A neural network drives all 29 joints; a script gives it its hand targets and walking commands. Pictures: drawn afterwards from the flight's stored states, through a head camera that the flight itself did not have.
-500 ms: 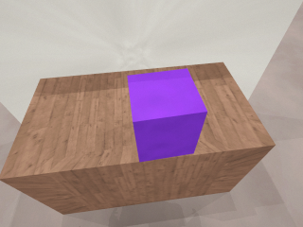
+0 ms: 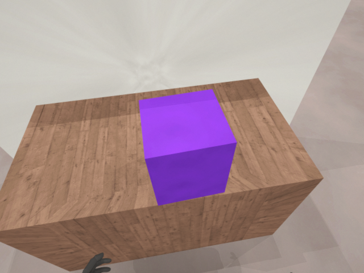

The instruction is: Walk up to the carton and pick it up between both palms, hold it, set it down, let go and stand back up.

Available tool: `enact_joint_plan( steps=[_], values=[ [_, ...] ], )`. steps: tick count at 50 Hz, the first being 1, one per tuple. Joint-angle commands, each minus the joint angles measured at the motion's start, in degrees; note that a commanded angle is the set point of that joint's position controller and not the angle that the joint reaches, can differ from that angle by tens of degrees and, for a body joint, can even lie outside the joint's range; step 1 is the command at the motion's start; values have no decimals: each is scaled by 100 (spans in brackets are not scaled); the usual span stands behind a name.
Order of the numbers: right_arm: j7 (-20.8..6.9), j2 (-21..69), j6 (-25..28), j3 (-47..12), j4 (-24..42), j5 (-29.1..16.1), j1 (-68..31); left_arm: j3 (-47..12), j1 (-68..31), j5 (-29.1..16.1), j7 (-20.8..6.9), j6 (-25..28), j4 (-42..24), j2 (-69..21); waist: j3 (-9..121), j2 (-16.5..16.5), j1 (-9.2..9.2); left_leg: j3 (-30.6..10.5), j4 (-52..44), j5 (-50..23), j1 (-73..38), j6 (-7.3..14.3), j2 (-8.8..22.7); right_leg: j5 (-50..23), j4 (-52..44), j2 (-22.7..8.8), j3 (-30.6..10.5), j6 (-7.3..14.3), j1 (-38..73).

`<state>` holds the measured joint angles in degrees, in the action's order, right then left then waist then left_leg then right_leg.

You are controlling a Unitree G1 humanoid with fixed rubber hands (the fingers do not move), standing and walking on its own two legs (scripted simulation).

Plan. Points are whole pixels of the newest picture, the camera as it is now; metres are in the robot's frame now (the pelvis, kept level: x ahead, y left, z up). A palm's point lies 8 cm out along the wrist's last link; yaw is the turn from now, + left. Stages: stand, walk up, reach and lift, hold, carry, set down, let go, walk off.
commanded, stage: walk up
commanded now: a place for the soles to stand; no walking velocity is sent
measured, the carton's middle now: (184, 149) +0.44 +0.02 -0.05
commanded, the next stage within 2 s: reach and lift in 0.44 s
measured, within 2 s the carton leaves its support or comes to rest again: neither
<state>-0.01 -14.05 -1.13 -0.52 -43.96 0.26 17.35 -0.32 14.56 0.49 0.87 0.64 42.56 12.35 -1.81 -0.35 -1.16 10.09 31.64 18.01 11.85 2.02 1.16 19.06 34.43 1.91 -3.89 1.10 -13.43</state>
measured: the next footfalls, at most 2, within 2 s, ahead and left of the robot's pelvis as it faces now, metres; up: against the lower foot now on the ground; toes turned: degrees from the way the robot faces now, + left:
none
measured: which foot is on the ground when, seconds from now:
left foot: down 0.00-1.00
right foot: down 0.00-1.00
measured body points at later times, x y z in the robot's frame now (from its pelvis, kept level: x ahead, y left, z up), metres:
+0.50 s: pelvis -0.01 +0.00 +0.00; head +0.00 -0.01 +0.45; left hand +0.09 +0.25 -0.13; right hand +0.05 -0.26 -0.14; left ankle -0.01 +0.09 -0.73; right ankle -0.01 -0.11 -0.73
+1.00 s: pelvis -0.04 -0.03 -0.01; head -0.04 -0.01 +0.44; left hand +0.11 +0.23 -0.11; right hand +0.11 -0.23 -0.10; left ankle -0.01 +0.09 -0.73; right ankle -0.01 -0.11 -0.73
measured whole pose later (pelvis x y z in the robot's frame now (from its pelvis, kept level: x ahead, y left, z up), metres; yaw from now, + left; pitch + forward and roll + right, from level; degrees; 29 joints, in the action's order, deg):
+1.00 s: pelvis -0.04 -0.03 -0.01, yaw +5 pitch -6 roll +0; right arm -1.7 -6.7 8.2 3.5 -42.4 -0.6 11.6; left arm 0.9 7.7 0.6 2.3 -11.3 32.4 13.4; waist -6.7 2.9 -0.6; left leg 4.5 35.2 15.4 14.4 0.6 1.7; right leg 17.3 35.9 1.8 2.5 3.0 -13.2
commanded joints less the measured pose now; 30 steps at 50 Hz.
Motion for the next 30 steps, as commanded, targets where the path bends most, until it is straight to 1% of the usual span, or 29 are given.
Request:
enact_joint_plan(
  steps=[1,2,3,4,6,7,8,9,10,11,12,13,14,16,17,18,19,21,22,23,24,25,27,28,29,30],
  values=[
    [35,-836,142,254,429,3,132,249,82,-11,46,125,-506,881,95,50,62,-902,-682,-1176,-320,106,695,-1647,-714,-629,-748,167,-399],
    [33,-793,142,248,398,2,146,245,32,-9,41,123,-505,907,12,190,43,-927,-683,-1231,-369,100,694,-1632,-752,-628,-704,157,-472],
    [30,-793,146,252,388,-7,162,258,10,-8,43,135,-508,911,105,139,49,-909,-651,-1318,-429,92,685,-1719,-749,-618,-725,151,-424],
    [29,-824,148,244,363,-14,198,244,-37,-3,45,135,-504,888,54,113,14,-897,-690,-1348,-343,92,707,-1748,-743,-616,-692,158,-353],
    [28,-820,146,247,354,-18,174,260,-23,-6,45,126,-471,894,-15,1,39,-845,-719,-1246,-349,88,702,-1688,-770,-618,-725,155,-416],
    [34,-837,150,256,380,-6,158,243,-28,-17,44,125,-459,885,21,64,32,-878,-699,-1323,-429,94,726,-1730,-758,-611,-700,152,-413],
    [35,-827,154,250,351,2,212,267,13,-12,47,133,-463,907,168,168,61,-849,-674,-1313,-511,100,719,-1745,-757,-597,-680,159,-346],
    [33,-855,165,248,353,-20,258,259,-83,11,51,130,-483,926,200,125,8,-888,-680,-1349,-457,83,718,-1766,-728,-592,-678,164,-265],
    [33,-834,159,248,333,-12,220,260,-46,4,52,124,-486,892,175,122,47,-867,-728,-1183,-459,100,725,-1624,-770,-606,-698,176,-312],
    [36,-849,154,259,346,-10,209,258,3,2,52,123,-438,872,234,46,44,-859,-726,-1060,-456,123,733,-1543,-812,-605,-696,171,-271],
    [39,-816,139,252,319,1,168,261,-25,5,49,119,-430,890,125,67,37,-840,-725,-996,-441,114,703,-1533,-845,-617,-755,174,-355],
    [42,-829,133,243,316,6,214,260,-48,-3,51,113,-436,930,53,83,9,-877,-757,-975,-424,108,706,-1440,-869,-624,-783,168,-411],
    [39,-878,135,252,317,-4,223,263,-51,-2,51,111,-428,894,82,25,15,-877,-779,-1029,-418,109,744,-1463,-842,-579,-745,150,-351],
    [43,-858,137,251,255,-18,240,275,-6,-10,41,107,-366,894,140,221,23,-857,-779,-919,-457,101,717,-1362,-913,-550,-717,128,-381],
    [44,-881,142,238,261,-12,210,250,-8,-8,45,110,-365,861,108,235,53,-844,-756,-935,-465,99,747,-1426,-895,-534,-693,110,-382],
    [41,-833,152,217,208,-25,270,257,-40,-4,43,112,-361,871,85,282,22,-868,-747,-1005,-418,78,716,-1525,-910,-564,-706,123,-327],
    [45,-850,154,233,202,-1,317,270,15,-5,45,113,-346,895,157,314,22,-861,-766,-877,-451,78,709,-1437,-937,-563,-764,131,-318],
    [56,-869,141,228,195,13,319,269,73,-1,49,112,-316,892,125,138,15,-862,-767,-678,-507,68,679,-1157,-1038,-605,-851,163,-453],
    [55,-829,137,231,182,0,287,272,12,-9,48,105,-315,902,-40,193,5,-880,-800,-730,-414,70,700,-1174,-1040,-577,-804,152,-500],
    [-189,-292,916,725,300,578,-3221,176,-3050,-234,92,-793,-645,1135,-195,83,235,-733,162,223,1084,-237,292,357,27,-380,476,347,-1774],
    [-360,-552,968,927,98,652,-2295,29,-2459,-207,226,-1219,-758,895,-599,54,78,-801,71,869,1143,-229,353,758,129,-358,529,387,-1831],
    [-419,-617,873,941,243,607,-2228,79,-2514,-171,193,-1515,-890,933,-333,276,41,-727,191,895,1086,-218,373,730,226,-361,592,359,-1661],
    [-418,-691,738,979,367,364,-1651,209,-2084,-32,137,-1974,-1499,884,402,140,44,-666,354,318,448,-273,419,-62,159,-340,563,346,-1291],
    [-396,-732,710,1019,433,215,-1339,210,-1939,0,94,-2141,-1888,838,807,53,1,-663,412,-109,94,-321,429,-548,120,-314,564,333,-1138],
    [-369,-756,706,983,452,29,-1055,244,-1621,42,32,-2226,-2136,819,1082,56,12,-664,577,-824,-249,-381,380,-1273,100,-262,572,308,-915],
    [-310,-794,738,907,451,-134,-701,362,-1187,132,-46,-2277,-2205,861,1459,202,-30,-696,791,-1826,-758,-477,327,-2328,126,-189,649,219,-716]
  ],
)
